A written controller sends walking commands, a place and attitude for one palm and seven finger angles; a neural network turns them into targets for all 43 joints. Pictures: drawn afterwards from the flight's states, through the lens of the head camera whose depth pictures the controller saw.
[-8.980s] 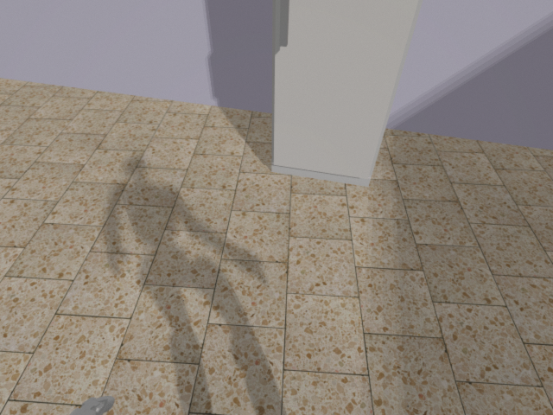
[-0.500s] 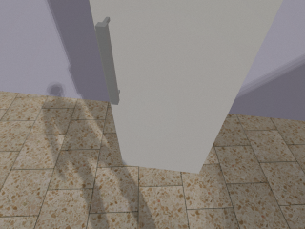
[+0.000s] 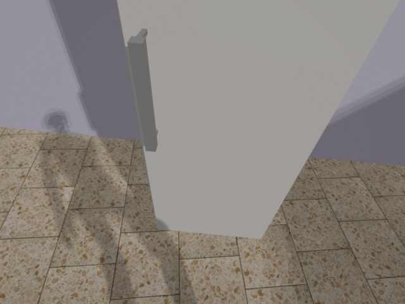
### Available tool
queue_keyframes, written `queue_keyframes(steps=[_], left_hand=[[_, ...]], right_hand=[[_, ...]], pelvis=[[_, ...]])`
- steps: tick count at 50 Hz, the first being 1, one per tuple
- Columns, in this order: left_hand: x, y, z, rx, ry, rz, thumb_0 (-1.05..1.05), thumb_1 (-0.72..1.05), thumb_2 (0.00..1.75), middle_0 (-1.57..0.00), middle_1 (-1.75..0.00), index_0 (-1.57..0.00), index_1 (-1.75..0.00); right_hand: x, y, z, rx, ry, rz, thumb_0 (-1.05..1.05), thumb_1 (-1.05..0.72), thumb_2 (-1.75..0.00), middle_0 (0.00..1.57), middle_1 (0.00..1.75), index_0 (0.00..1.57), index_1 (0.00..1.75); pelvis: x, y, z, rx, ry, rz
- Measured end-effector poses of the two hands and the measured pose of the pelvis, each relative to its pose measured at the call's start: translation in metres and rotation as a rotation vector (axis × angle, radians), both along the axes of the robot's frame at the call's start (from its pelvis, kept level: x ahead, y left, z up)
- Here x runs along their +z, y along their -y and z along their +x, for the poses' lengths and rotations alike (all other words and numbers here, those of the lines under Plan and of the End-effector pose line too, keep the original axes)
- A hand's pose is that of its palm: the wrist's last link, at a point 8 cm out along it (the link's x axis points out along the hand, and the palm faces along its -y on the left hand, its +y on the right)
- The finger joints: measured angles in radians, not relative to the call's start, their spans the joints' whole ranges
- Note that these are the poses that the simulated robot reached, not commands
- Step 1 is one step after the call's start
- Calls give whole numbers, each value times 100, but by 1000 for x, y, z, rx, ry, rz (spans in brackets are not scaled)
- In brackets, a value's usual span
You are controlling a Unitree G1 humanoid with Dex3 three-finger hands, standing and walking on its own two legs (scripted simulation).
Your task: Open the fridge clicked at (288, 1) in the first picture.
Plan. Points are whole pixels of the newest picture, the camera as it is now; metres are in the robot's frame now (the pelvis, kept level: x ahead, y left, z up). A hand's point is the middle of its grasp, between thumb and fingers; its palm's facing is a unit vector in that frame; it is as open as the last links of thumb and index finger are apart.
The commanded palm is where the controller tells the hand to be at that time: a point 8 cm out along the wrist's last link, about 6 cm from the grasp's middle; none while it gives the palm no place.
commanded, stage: come to a stop and stand still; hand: left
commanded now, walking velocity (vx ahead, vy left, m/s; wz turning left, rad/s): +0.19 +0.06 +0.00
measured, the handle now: (148, 97) +0.52 +0.17 +0.13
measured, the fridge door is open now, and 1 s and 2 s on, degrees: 0 0 0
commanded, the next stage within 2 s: look again from close up in 1.94 s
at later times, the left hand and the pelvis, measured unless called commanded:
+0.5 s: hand out of the picture +0.09 +0.20 -0.19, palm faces +0.13 -0.98 -0.18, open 7.3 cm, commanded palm none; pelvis +0.06 +0.02 -0.01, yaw +2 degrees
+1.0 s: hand out of the picture +0.01 +0.13 -0.17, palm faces +0.10 -0.98 -0.14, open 7.4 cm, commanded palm none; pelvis +0.04 -0.02 +0.00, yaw +3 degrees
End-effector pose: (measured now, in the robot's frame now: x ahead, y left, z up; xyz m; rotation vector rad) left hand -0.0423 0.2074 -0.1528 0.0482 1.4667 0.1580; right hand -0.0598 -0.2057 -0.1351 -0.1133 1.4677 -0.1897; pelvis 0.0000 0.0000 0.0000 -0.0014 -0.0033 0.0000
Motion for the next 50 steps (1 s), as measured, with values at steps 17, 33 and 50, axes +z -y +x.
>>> queue_keyframes(steps=[17, 33, 50], left_hand=[[13, -20, 134, 5, 200, 121, 0, 95, 90, -20, -29, -20, -30], [4, -35, 94, 28, 81, 49, 0, 92, 90, -19, -29, -20, -30], [7, 28, 48, 16, 60, 19, 0, 91, 90, -19, -29, -20, -30]], right_hand=[[-12, 0, 94, 39, -39, 42, 1, -91, -90, 20, 30, 20, 30], [9, -5, 189, 146, 224, -53, 1, -94, -90, 20, 30, 20, 30], [-4, 39, 122, 83, 117, -11, -1, -93, -90, 20, 30, 20, 30]], pelvis=[[-1, 5, 61, 65, 11, 15], [4, -19, 51, 42, -15, 3], [4, 21, 37, 51, 29, 7]])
